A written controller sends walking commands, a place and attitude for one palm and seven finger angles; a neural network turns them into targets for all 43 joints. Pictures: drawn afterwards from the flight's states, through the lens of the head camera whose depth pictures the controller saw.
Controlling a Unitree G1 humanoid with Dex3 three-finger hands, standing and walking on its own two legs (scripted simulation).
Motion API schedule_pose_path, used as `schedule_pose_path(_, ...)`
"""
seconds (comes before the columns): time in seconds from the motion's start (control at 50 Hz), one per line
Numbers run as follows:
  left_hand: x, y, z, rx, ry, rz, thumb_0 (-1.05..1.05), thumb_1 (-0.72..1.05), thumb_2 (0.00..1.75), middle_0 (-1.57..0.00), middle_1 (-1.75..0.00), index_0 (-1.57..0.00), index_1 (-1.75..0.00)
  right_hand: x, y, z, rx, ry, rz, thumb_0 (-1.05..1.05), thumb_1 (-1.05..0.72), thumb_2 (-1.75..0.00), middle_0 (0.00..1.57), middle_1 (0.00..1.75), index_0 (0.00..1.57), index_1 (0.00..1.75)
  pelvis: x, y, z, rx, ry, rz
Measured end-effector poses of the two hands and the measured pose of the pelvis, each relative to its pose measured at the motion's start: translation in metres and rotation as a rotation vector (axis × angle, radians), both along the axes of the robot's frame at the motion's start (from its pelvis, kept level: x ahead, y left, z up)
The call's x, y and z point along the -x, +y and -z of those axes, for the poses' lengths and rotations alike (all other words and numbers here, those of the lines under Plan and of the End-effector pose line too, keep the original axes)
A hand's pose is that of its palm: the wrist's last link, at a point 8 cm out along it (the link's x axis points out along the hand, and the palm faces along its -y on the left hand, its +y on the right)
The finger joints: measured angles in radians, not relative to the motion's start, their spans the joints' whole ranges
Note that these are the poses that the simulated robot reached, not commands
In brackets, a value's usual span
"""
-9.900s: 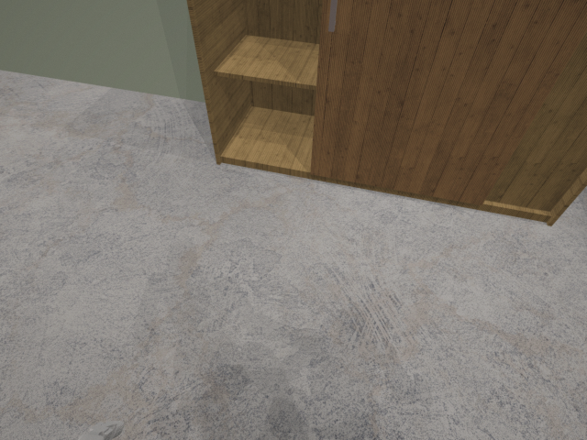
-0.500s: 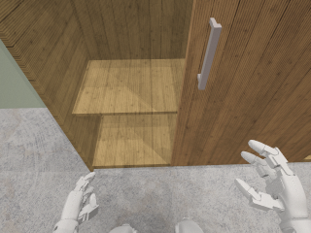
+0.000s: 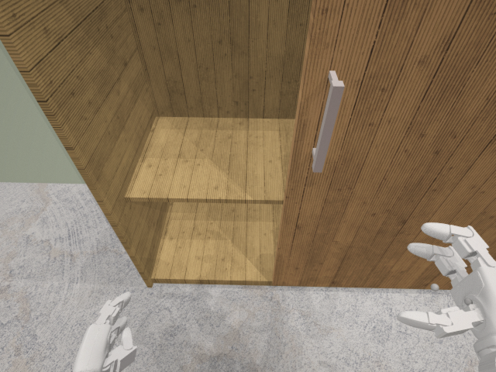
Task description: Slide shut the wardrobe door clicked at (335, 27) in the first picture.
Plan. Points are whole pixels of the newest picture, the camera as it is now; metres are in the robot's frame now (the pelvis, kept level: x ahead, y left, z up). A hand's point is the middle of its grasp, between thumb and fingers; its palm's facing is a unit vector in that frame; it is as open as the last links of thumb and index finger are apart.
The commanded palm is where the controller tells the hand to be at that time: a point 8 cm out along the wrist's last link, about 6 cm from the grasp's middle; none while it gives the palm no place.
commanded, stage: raise the hand with hooked fingers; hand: right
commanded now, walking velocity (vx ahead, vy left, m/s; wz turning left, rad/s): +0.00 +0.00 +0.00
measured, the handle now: (324, 125) +0.54 -0.12 +0.12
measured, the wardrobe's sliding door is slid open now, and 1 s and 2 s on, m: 0.50 0.50 0.50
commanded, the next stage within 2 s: move the hooked fingers beside the handle in 0.96 s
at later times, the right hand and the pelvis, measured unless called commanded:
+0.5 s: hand (486, 240) +0.27 -0.28 +0.15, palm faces +0.05 +1.00 -0.07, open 14.0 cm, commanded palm +0.24 -0.32 +0.15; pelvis +0.01 +0.00 +0.02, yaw -1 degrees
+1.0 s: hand (462, 237) +0.27 -0.25 +0.15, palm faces +0.04 +1.00 -0.06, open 14.0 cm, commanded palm +0.25 -0.30 +0.15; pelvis +0.01 +0.02 +0.02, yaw +0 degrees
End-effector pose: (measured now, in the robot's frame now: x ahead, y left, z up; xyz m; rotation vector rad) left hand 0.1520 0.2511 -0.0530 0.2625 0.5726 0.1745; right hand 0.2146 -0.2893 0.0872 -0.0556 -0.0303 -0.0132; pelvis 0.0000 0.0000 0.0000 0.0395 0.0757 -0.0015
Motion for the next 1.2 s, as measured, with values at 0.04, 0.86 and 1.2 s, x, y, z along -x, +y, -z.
schedule_pose_path(0.04, -0.009, -0.007, -0.005, 0.007, -0.023, 0.019, 0.02, 0.9, 0.9, -0.2, -0.3, -0.2, -0.3, -0.002, -0.005, -0.006, 0.0, -0.008, 0.006, 0.0, 0.28, -0.39, 0.29, 1.06, 0.28, 1.06, -0.001, -0.001, -0.002, -0.001, -0.009, 0.003)
schedule_pose_path(0.86, -0.005, 0.006, -0.009, 0.04, 0.0, 0.012, 0.02, 0.9, 0.9, -0.21, -0.3, -0.2, -0.3, -0.038, -0.023, -0.064, 0.01, -0.013, 0.029, -0.01, 0.5, -0.3, 0.3, 1.2, 0.3, 1.2, -0.008, 0.015, -0.022, 0.019, -0.073, 0.003)
schedule_pose_path(1.2, -0.013, 0.011, -0.006, 0.048, -0.015, 0.02, 0.02, 0.9, 0.89, -0.21, -0.3, -0.2, -0.3, -0.044, -0.013, -0.06, -0.013, -0.003, 0.028, -0.01, 0.5, -0.3, 0.31, 1.2, 0.3, 1.2, -0.004, 0.024, -0.02, 0.022, -0.071, 0.011)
